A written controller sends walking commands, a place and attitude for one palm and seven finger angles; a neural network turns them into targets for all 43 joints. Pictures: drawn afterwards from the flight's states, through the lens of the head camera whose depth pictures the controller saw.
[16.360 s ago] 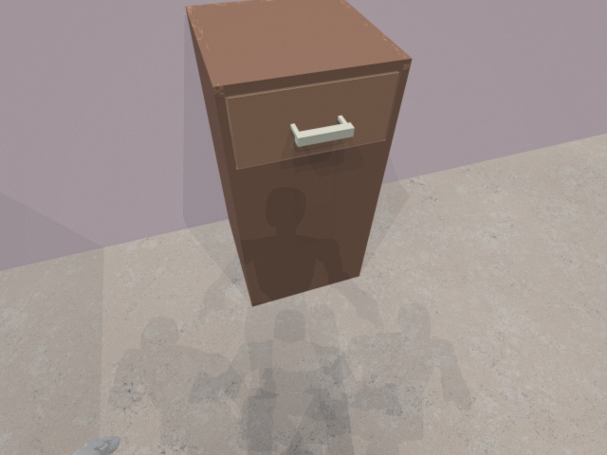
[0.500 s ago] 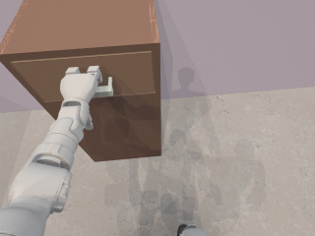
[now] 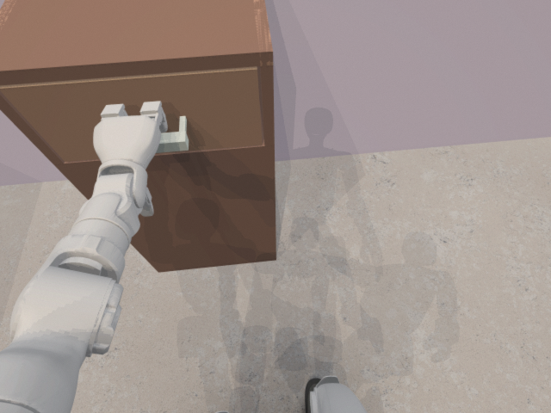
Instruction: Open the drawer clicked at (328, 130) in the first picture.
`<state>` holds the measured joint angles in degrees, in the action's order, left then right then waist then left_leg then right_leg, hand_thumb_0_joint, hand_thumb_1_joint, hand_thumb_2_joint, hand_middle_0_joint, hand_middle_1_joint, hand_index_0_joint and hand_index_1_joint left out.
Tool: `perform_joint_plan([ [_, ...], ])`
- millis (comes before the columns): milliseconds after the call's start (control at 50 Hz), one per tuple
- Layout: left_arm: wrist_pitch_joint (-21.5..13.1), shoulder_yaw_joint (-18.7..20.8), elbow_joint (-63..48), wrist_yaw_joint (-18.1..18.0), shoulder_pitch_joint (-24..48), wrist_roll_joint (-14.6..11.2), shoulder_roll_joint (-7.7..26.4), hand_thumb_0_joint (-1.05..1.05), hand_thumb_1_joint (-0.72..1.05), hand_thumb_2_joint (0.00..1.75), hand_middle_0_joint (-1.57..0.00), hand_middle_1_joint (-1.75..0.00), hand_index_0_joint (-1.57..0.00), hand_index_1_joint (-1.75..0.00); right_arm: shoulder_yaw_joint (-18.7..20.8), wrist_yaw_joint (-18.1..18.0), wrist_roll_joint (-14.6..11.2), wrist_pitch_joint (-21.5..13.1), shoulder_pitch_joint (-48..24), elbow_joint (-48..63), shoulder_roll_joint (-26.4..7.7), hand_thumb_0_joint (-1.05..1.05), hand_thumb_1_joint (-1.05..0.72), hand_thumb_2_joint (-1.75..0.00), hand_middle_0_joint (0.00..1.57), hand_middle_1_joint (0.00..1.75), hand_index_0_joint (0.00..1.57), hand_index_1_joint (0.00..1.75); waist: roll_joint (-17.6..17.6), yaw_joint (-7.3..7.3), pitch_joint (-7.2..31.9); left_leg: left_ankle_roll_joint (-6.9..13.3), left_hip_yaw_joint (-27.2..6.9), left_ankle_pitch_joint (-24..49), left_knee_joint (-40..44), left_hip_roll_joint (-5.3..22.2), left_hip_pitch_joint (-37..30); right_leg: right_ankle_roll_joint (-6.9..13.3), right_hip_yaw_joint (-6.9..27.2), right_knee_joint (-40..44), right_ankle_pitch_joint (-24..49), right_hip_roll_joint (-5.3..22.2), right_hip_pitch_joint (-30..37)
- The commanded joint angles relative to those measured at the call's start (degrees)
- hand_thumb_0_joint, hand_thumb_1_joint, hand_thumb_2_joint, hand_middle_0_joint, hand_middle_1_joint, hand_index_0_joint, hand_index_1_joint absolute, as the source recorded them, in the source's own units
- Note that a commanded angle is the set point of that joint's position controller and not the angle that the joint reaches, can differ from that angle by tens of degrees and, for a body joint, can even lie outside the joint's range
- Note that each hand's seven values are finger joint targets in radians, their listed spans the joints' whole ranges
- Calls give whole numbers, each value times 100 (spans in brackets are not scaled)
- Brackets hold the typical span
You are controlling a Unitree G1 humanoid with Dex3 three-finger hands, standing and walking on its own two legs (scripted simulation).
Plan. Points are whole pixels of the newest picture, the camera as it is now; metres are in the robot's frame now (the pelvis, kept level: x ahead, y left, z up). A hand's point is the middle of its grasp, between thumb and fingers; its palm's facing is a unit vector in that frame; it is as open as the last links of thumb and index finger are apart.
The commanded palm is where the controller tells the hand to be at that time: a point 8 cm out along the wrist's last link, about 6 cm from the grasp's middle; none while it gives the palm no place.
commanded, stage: lower the fingers behind the handle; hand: left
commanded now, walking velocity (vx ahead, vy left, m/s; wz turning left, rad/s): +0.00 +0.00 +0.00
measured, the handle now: (148, 134) +0.56 +0.19 +0.02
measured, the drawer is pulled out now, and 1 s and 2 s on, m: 0.00 0.00 0.03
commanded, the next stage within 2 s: close the thumb around the handle in 0.70 s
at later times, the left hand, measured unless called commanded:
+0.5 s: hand (150, 168) +0.51 +0.18 +0.00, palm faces -0.03 +0.02 -1.00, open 13.9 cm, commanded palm +0.48 +0.19 +0.05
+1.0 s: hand (150, 169) +0.51 +0.18 +0.00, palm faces -0.03 +0.00 -1.00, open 12.8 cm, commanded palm +0.48 +0.19 +0.05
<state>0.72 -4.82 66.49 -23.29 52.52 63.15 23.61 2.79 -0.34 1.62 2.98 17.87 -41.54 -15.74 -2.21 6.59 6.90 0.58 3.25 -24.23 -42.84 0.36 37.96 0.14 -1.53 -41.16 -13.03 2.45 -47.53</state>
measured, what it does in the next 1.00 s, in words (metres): stands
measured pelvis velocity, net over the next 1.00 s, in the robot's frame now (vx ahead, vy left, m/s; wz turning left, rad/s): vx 0.01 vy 0.00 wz -0.01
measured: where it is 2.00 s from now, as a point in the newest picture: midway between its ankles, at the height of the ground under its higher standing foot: outside the picture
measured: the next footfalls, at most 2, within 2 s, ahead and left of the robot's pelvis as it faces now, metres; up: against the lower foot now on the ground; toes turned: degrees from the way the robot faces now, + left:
none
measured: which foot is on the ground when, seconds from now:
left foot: down 0.00-1.00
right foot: down 0.00-1.00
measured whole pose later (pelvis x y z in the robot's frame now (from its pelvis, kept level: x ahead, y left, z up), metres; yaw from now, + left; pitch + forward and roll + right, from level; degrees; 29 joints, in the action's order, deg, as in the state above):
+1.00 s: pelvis +0.01 +0.00 -0.01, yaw +0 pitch +22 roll +0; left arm 1.4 -3.5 64.2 -24.2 50.5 62.8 23.0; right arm 3.1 0.5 2.2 3.5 17.9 -41.4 -15.7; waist -3.0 7.2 7.8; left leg 0.8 3.2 -27.1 -47.9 0.7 43.1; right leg -0.2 -1.4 -45.4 -15.2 2.2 -52.5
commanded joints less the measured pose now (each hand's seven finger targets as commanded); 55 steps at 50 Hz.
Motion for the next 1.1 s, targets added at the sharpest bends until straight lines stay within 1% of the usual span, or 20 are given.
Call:
perform_joint_plan([
  [0, 5, 253, -673, -59, 2170, -30, 1203, 0, -50, 30, -30, -120, -30, -120, 286, -61, 33, -114, 778, 323, -907, 0, -90, -90, 20, 30, 20, 30, 318, 169, 2351, 157, -70, 1650, 402, -257, 52, 112, 83, 116, 1327, -304, 2390],
  [180, -259, 414, -857, -259, 2247, 87, 1360, 0, -50, 30, -30, -120, -30, -120, 325, -19, 107, -222, 915, 270, -915, 0, -90, -90, 20, 30, 20, 30, 31, 179, 2592, 140, -162, 1681, 31, -220, 265, 145, 54, -236, 1197, -308, 1868],
  [240, -260, 396, -1082, -417, 2503, 135, 1285, 0, -50, 30, -30, -120, -30, -120, 379, 29, 150, -241, 984, 236, -899, 0, -90, -90, 20, 30, 20, 30, -145, 226, 3029, 122, -221, 1982, -130, -196, 86, 151, 41, -368, 1331, -316, 1770],
  [260, -190, 448, -921, -443, 2339, 135, 1307, 0, -50, 30, -30, -120, -30, -120, 374, 53, 150, -225, 980, 195, -906, 0, -90, -90, 20, 30, 20, 30, -188, 181, 2946, 105, -214, 2014, -153, -194, 123, 161, 21, -396, 1322, -318, 1698],
  [300, -70, 366, -865, -515, 2550, 120, 1216, 0, -50, 30, -30, -120, -30, -120, 373, 68, 141, -217, 992, 150, -919, 0, -90, -90, 20, 30, 20, 30, -38, 301, 2825, 105, -256, 1920, -163, -169, 147, 144, -4, -376, 1213, -327, 1576],
  [360, 118, 316, -874, -504, 2773, 88, 1227, 0, -50, 30, -30, -120, -30, -120, 353, 79, 123, -178, 998, 148, -936, 0, -90, -90, 20, 30, 20, 30, -105, 326, 2960, 107, -279, 1906, -120, -177, 76, 137, -13, -356, 1199, -326, 1637],
  [400, 239, 281, -696, -420, 2658, 44, 1209, 0, -50, 30, -30, -120, -30, -120, 325, 72, 103, -138, 968, 163, -931, 0, -90, -90, 20, 30, 20, 30, -17, 324, 2813, 120, -248, 1792, -67, -196, 147, 125, -2, -286, 1165, -331, 1733],
  [440, 236, 307, -710, -317, 2631, 30, 1286, 0, -50, 30, -30, -120, -30, -120, 309, 42, 92, -114, 981, 178, -940, 0, -90, -90, 20, 30, 20, 30, 18, 293, 2935, 127, -259, 1901, -64, -200, 115, 123, 2, -313, 1272, -322, 1829],
  [500, 169, 301, -731, -179, 2528, 0, 1297, 0, -50, 30, -30, -120, -30, -120, 281, 9, 75, -105, 958, 225, -933, 0, -90, -90, 20, 30, 20, 30, 77, 293, 2711, 139, -245, 1823, -35, -193, 159, 117, 12, -272, 1257, -322, 1829],
  [540, 50, 233, -802, -135, 2424, -4, 1160, 0, -50, 30, -30, -120, -30, -120, 293, -12, 87, -117, 975, 266, -895, 0, -90, -90, 20, 30, 20, 30, 97, 270, 2785, 146, -244, 1904, -56, -196, 137, 118, 14, -288, 1321, -319, 1871],
  [580, -47, 349, -861, -137, 2191, 10, 1240, 0, -50, 30, -30, -120, -30, -120, 291, -7, 100, -127, 964, 284, -895, 0, -90, -90, 20, 30, 20, 30, 79, 165, 2808, 136, -248, 2041, -74, -184, 98, 134, 9, -332, 1404, -321, 1883],
  [600, -88, 245, -962, -163, 2273, 12, 1090, 0, -50, 30, -30, -120, -30, -120, 306, -7, 95, -135, 974, 300, -874, 0, -90, -90, 20, 30, 20, 30, 94, 241, 2762, 135, -243, 2071, -94, -172, 65, 123, 4, -321, 1436, -329, 1822],
  [640, -166, 370, -1085, -234, 2255, 22, 1176, 0, -50, 30, -30, -120, -30, -120, 329, 17, 119, -144, 1007, 277, -872, 0, -90, -90, 20, 30, 20, 30, 13, 170, 2916, 123, -264, 2294, -139, -157, -17, 132, -3, -381, 1549, -323, 1854],
  [720, -80, 300, -1041, -369, 2298, 35, 1052, 0, -50, 30, -30, -120, -30, -120, 339, 52, 107, -115, 921, 251, -861, 0, -90, -90, 20, 30, 20, 30, 27, 230, 2698, 109, -242, 2179, -127, -170, 78, 140, -10, -339, 1487, -336, 1763],
  [780, 63, 447, -1000, -430, 2213, 38, 1292, 0, -50, 30, -30, -120, -30, -120, 327, 47, 113, -84, 912, 240, -886, 0, -90, -90, 20, 30, 20, 30, 96, 181, 2835, 126, -185, 2176, -103, -201, 128, 118, 11, -334, 1629, -320, 2026],
  [860, 147, 529, -1101, -357, 2063, -9, 1362, 0, -28, 40, -32, -122, -32, -122, 338, 56, 107, -26, 910, 248, -886, 0, -90, -90, 20, 30, 20, 30, 38, 97, 2999, 116, -181, 2453, -78, -192, -19, 117, 26, -332, 1882, -321, 2232],
  [960, 88, 334, -1109, -250, 1902, -24, 1124, 0, 0, 52, -34, -125, -34, -125, 332, 18, 75, -16, 832, 280, -865, 0, -90, -90, 20, 30, 20, 30, 99, 112, 2721, 119, -160, 2331, 9, -188, -17, 114, 17, -232, 1800, -324, 2188],
  [1020, -16, 470, -1293, -263, 1878, -18, 1230, 0, 17, 59, -35, -127, -35, -127, 348, 15, 101, -32, 822, 284, -860, 0, -90, -90, 20, 30, 20, 30, 21, 33, 2915, 119, -169, 2539, -11, -184, -129, 139, 31, -267, 1923, -317, 2275],
  [1040, -21, 451, -1227, -272, 1841, -1, 1225, 0, 23, 61, -35, -128, -35, -128, 355, 11, 109, -28, 866, 264, -855, 0, -90, -90, 20, 30, 20, 30, 77, 75, 2911, 120, -165, 2576, -29, -177, -113, 124, 35, -285, 1987, -316, 2283],
  [1080, -41, 363, -1209, -285, 1704, 3, 1045, 0, 34, 66, -36, -129, -36, -129, 367, 28, 104, -39, 850, 257, -840, 0, -90, -90, 20, 30, 20, 30, 75, 53, 2769, 108, -151, 2556, -19, -174, -103, 127, 17, -252, 1933, -323, 2206],
])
